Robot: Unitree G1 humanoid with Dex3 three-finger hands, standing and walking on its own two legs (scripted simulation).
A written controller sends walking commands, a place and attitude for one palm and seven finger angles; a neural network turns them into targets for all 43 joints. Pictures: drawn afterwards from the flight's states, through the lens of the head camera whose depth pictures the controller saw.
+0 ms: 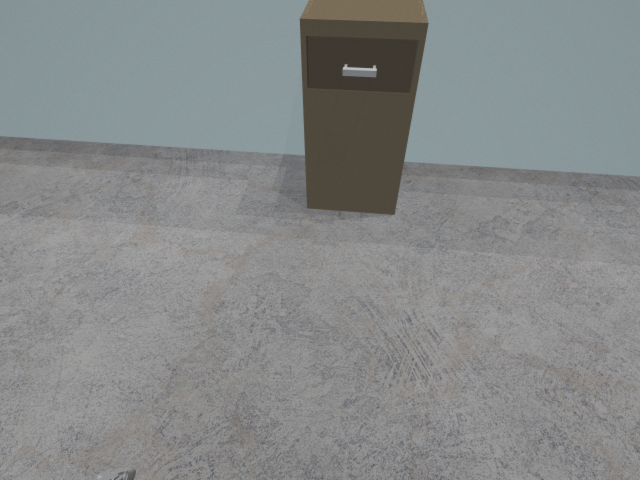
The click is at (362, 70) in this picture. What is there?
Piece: drawer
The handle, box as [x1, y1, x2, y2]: [342, 64, 376, 76]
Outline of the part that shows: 343,67 342,75 375,76 376,72 375,65 373,65 372,68 354,68 347,67 347,64 345,64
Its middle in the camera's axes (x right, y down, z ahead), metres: +0.14 -0.60 +1.36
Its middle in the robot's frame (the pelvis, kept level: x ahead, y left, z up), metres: +1.42 -0.07 -0.07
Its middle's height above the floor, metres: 0.70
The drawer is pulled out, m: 0.00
